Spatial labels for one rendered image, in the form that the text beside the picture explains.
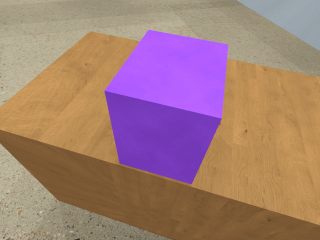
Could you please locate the carton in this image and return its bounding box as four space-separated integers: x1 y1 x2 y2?
104 30 228 184

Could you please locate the pedestal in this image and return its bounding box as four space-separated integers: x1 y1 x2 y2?
0 31 320 240

